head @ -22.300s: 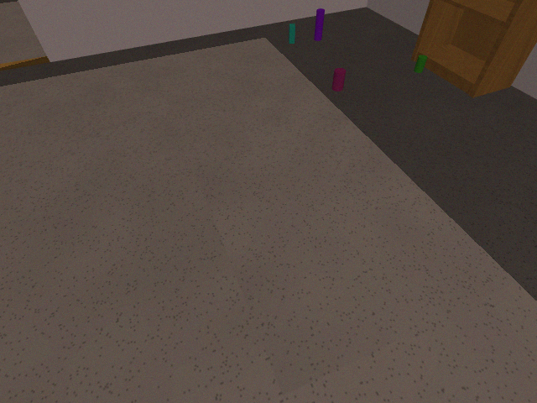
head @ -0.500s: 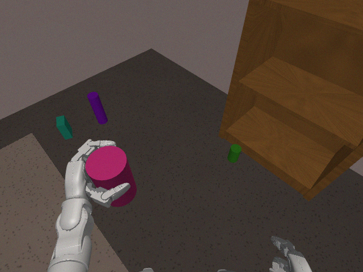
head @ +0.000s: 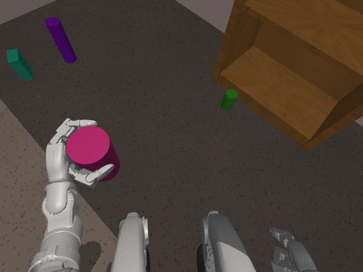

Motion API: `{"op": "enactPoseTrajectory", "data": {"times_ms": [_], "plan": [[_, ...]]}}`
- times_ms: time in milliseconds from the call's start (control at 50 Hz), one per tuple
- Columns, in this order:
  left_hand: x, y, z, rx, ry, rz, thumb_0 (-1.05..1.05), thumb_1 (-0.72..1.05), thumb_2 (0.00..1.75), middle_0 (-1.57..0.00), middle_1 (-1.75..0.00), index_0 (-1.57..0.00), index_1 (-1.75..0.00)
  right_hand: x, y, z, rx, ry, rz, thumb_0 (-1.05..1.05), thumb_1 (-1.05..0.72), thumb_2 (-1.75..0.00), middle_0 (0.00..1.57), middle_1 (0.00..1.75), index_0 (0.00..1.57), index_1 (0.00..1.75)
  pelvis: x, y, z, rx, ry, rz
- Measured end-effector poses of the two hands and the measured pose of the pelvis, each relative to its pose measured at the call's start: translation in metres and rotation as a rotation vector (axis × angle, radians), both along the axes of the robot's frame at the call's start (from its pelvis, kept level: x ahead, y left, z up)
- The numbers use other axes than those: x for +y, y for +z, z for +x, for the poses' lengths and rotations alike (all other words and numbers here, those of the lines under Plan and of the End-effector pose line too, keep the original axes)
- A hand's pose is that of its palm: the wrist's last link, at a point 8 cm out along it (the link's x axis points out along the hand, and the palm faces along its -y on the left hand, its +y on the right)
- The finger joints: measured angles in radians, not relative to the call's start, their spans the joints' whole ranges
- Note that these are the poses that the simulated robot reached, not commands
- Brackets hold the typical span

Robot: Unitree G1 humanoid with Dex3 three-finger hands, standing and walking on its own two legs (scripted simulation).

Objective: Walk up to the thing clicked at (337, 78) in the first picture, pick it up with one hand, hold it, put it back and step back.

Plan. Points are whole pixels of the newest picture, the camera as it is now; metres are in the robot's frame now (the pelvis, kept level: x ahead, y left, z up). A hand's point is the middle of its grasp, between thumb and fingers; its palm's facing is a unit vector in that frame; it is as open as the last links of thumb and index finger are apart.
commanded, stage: crouch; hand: left
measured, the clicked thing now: (97, 156) +0.38 +0.19 -0.04
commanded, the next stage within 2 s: lower in 1.32 s
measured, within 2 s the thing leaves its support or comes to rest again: neither
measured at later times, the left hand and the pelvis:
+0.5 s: hand (107, 175) +0.39 +0.21 -0.23, palm faces +0.15 -0.99 +0.00, open 11.3 cm; pelvis -0.04 -0.01 -0.19, yaw -3 degrees
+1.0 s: hand (111, 178) +0.41 +0.21 -0.33, palm faces +0.14 -0.99 +0.01, open 11.3 cm; pelvis -0.05 +0.00 -0.27, yaw -7 degrees
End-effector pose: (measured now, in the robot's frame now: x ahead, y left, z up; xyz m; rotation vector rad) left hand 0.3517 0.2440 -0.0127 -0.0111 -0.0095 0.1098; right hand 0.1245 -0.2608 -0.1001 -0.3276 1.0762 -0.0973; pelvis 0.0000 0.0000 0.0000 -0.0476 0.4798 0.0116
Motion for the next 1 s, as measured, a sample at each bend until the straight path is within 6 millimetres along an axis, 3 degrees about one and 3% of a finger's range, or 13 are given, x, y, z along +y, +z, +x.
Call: {"op": "enactPoseTrajectory", "data": {"times_ms": [240,400,520,740,1000], "plan": [[0.005,-0.115,0.005,0.02,0.023,0.008,0.0,-0.54,1.08,-0.65,-0.96,-0.66,-0.95,0.008,-0.111,-0.016,0.08,0.049,0.032,0.01,-0.91,-0.91,0.2,0.3,0.2,0.3,-0.004,-0.096,-0.024,0.093,-0.019,-0.008],[0.009,-0.185,0.01,0.021,0.03,0.015,0.0,-0.54,1.08,-0.65,-0.96,-0.66,-0.94,-0.001,-0.174,-0.04,0.132,0.062,0.006,0.01,-0.91,-0.91,0.21,0.3,0.2,0.3,-0.006,-0.16,-0.039,0.09,-0.031,-0.013],[0.013,-0.225,0.014,0.019,0.041,0.012,0.0,-0.54,1.08,-0.65,-0.96,-0.67,-0.94,-0.009,-0.211,-0.061,0.182,0.052,-0.014,0.01,-0.91,-0.91,0.2,0.3,0.2,0.3,-0.006,-0.198,-0.046,0.069,-0.04,-0.014],[0.017,-0.276,0.024,0.028,0.038,0.004,0.0,-0.54,1.08,-0.65,-0.96,-0.67,-0.94,-0.015,-0.247,-0.085,0.241,0.053,-0.052,0.01,-0.91,-0.91,0.21,0.3,0.2,0.3,-0.005,-0.243,-0.051,0.022,-0.062,-0.034],[0.021,-0.32,0.031,0.041,0.026,0.0,0.0,-0.54,1.08,-0.65,-0.95,-0.67,-0.94,-0.019,-0.26,-0.08,0.274,0.102,-0.104,0.0,-0.91,-0.91,0.21,0.3,0.2,0.3,-0.002,-0.267,-0.046,-0.006,-0.086,-0.066]]}}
